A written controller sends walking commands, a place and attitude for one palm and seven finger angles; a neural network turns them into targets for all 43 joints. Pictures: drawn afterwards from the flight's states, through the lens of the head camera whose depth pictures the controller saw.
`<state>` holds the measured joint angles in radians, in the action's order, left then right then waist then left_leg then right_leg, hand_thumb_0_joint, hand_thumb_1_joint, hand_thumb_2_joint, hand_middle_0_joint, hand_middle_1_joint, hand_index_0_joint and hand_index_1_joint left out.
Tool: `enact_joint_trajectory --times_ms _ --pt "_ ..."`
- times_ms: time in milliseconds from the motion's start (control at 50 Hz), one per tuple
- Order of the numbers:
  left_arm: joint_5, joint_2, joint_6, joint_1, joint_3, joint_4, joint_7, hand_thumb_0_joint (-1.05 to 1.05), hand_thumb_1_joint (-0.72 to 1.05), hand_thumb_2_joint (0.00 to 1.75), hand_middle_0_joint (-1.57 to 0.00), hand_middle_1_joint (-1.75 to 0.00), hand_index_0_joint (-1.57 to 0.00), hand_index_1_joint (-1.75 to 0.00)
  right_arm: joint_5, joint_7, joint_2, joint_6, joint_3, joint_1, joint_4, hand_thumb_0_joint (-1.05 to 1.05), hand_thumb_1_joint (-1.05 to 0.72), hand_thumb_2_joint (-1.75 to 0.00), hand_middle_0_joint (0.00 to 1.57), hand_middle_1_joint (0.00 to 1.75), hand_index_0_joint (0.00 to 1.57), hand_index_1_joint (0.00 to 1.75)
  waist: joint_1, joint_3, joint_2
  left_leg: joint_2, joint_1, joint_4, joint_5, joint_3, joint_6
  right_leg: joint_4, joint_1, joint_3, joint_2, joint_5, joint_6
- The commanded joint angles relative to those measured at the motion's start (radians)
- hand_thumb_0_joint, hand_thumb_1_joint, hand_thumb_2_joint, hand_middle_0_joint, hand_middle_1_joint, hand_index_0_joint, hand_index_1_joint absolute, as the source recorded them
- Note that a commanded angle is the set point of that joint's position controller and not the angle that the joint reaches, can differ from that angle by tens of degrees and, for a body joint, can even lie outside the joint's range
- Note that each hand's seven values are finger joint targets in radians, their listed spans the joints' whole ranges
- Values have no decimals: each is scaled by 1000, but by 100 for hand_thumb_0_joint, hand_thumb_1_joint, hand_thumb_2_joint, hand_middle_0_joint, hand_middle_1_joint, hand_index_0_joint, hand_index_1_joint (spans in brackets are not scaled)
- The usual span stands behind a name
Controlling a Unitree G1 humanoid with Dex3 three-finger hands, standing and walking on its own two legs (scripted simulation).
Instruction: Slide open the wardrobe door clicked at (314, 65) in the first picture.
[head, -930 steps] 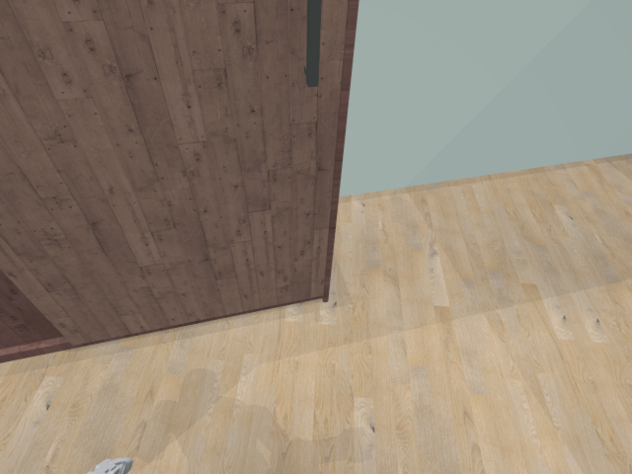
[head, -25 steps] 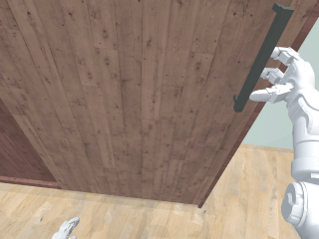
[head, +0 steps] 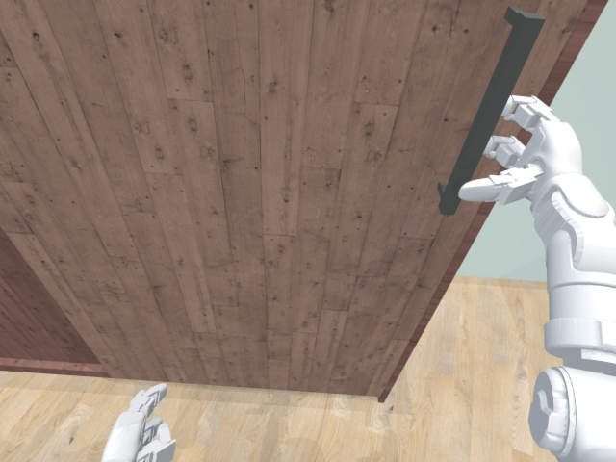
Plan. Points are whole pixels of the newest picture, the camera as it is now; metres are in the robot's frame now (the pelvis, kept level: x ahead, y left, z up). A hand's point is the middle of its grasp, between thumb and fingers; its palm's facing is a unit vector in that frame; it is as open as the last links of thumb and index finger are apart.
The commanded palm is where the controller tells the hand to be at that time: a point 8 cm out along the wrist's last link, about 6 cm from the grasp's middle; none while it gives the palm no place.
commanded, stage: slide the fingers in behind the handle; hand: right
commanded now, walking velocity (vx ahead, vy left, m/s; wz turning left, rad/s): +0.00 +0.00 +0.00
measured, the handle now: (476, 124) +0.48 -0.17 +0.25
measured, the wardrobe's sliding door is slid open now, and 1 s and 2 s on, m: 0.00 0.00 0.00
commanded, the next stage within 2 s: grip the handle and tug to test in 1.06 s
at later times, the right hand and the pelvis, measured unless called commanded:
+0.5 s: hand (475, 153) +0.41 -0.16 +0.25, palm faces +0.02 +1.00 -0.01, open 14.2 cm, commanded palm +0.39 -0.20 +0.25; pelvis +0.00 +0.00 +0.00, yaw +0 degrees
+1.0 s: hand (466, 151) +0.42 -0.15 +0.24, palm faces +0.03 +1.00 +0.00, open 14.0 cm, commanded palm +0.40 -0.20 +0.25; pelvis +0.00 +0.00 +0.00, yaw +1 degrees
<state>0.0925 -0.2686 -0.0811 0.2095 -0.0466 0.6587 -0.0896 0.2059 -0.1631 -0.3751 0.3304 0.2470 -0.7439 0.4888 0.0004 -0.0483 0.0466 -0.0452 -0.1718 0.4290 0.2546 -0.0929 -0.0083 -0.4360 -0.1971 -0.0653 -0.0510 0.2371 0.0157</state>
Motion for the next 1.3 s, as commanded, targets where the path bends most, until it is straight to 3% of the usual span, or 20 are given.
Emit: enact_joint_trajectory --times_ms 0,60,80,160,200,240,300,360,440,580,620,700,780,880,980,1060,1140,1220,1260,1280 --pt "-4 -111 -44 -96 44 -146 -5 0 90 90 -20 -30 -20 -30 22 15 -216 -80 84 -475 -257 0 50 -30 30 120 30 120 -3 -317 -53 33 60 -28 -381 36 30 12 182 49 34 -316 -54" --pt "-3 -110 -35 -102 42 -143 -5 0 90 90 -20 -30 -20 -30 18 28 -215 -59 87 -476 -225 0 50 -30 30 120 30 120 -5 -265 -76 31 46 -35 -349 37 24 22 140 41 35 -267 -55" --pt "-5 -116 -29 -100 45 -142 -3 0 90 90 -20 -30 -20 -30 10 37 -261 -54 125 -420 -201 0 50 -30 30 120 30 120 13 -257 -88 31 58 -39 -343 39 25 25 128 42 29 -272 -56" --pt "-3 -106 -22 -115 43 -166 1 0 90 90 -20 -30 -20 -30 -4 43 -230 -51 97 -423 -291 0 50 -30 30 120 30 120 11 -292 -36 26 81 -26 -399 43 26 22 148 29 32 -315 -56" --pt "-3 -108 -19 -117 43 -165 0 0 90 90 -20 -30 -20 -30 4 37 -228 -55 93 -425 -292 0 50 -30 30 120 30 120 5 -274 -59 28 79 -37 -382 44 23 26 142 31 30 -294 -59" --pt "1 -106 -20 -115 42 -158 -6 0 90 90 -20 -30 -20 -30 8 29 -191 -54 48 -490 -302 0 50 -30 30 120 30 120 -18 -254 -42 31 45 -45 -340 44 22 27 152 32 31 -260 -59" --pt "1 -109 -29 -114 45 -149 -11 0 90 90 -20 -30 -20 -30 14 28 -191 -52 48 -507 -302 0 50 -30 30 120 30 120 -20 -259 -45 34 33 -53 -311 44 23 25 165 38 31 -242 -62" --pt "0 -101 -35 -115 43 -148 -9 0 90 90 -20 -30 -20 -30 13 35 -143 -49 19 -510 -316 0 50 -30 30 120 30 120 -17 -280 4 35 29 -40 -327 40 29 19 184 42 34 -271 -57" --pt "-2 -104 -35 -109 43 -133 -8 0 90 90 -20 -30 -20 -30 16 46 -111 -45 -8 -536 -287 0 50 -30 30 120 30 120 -26 -260 -34 35 18 -46 -307 36 27 23 172 46 34 -250 -58" --pt "-9 -104 -24 -110 43 -130 0 0 90 90 -20 -30 -20 -30 4 91 -150 -35 49 -476 -235 0 50 -30 30 120 30 120 3 -267 -73 33 46 -46 -306 39 25 31 147 43 31 -257 -56" --pt "-9 -102 -21 -108 42 -135 0 0 90 90 -20 -30 -20 -30 -2 90 -143 -39 35 -503 -246 0 50 -30 30 120 30 120 -8 -259 -92 32 50 -43 -323 40 23 34 143 40 32 -259 -59" --pt "-9 -101 -17 -112 41 -143 0 0 90 90 -20 -30 -20 -30 -8 82 -148 -56 28 -517 -285 0 50 -30 30 120 30 120 -10 -282 -46 32 59 -41 -339 43 26 30 162 36 32 -276 -59" --pt "-5 -103 -13 -113 40 -135 -4 0 90 90 -20 -30 -20 -30 1 77 -138 -42 22 -506 -223 0 50 -30 30 120 30 120 -14 -230 -78 36 29 -59 -283 44 22 35 142 37 30 -223 -59" --pt "-7 -103 -14 -104 41 -134 -5 0 90 90 -20 -30 -20 -30 -5 82 -163 -46 37 -518 -220 0 50 -30 30 120 30 120 -11 -253 -49 34 38 -58 -284 47 24 34 144 37 32 -228 -59" --pt "-7 -108 -17 -91 45 -131 -9 0 90 90 -20 -30 -20 -30 -5 76 -186 -62 51 -538 -186 0 50 -30 30 120 30 120 -17 -263 -73 34 42 -58 -288 48 21 33 140 37 31 -228 -62" --pt "-8 -104 -24 -79 46 -134 -8 0 90 90 -20 -30 -20 -30 -10 68 -165 -84 29 -576 -206 0 50 -30 30 120 30 120 -24 -283 -33 34 42 -45 -317 47 25 27 154 36 34 -252 -60" --pt "-7 -105 -25 -84 48 -140 -6 0 90 90 -20 -30 -20 -30 -1 60 -164 -86 38 -544 -233 0 50 -30 30 120 30 120 -18 -302 -51 35 65 -42 -359 45 24 25 160 32 35 -280 -61" --pt "-6 -105 -24 -91 48 -143 -2 0 90 90 -20 -30 -20 -30 -2 61 -169 -76 45 -519 -262 0 31 -38 32 123 32 123 -10 -288 -23 35 61 -41 -354 42 27 25 159 32 34 -284 -59" --pt "-6 -103 -24 -92 48 -145 -1 0 90 90 -20 -30 -20 -30 2 64 -153 -61 45 -482 -248 0 22 -42 33 124 33 124 -7 -273 -40 36 49 -40 -350 40 26 24 152 32 32 -280 -59" --pt "-7 -112 -19 -88 50 -139 -1 0 90 90 -20 -30 -20 -30 2 67 -185 -57 69 -463 -233 0 17 -44 33 125 33 125 -1 -266 -63 37 59 -45 -347 38 27 28 144 35 29 -280 -59"
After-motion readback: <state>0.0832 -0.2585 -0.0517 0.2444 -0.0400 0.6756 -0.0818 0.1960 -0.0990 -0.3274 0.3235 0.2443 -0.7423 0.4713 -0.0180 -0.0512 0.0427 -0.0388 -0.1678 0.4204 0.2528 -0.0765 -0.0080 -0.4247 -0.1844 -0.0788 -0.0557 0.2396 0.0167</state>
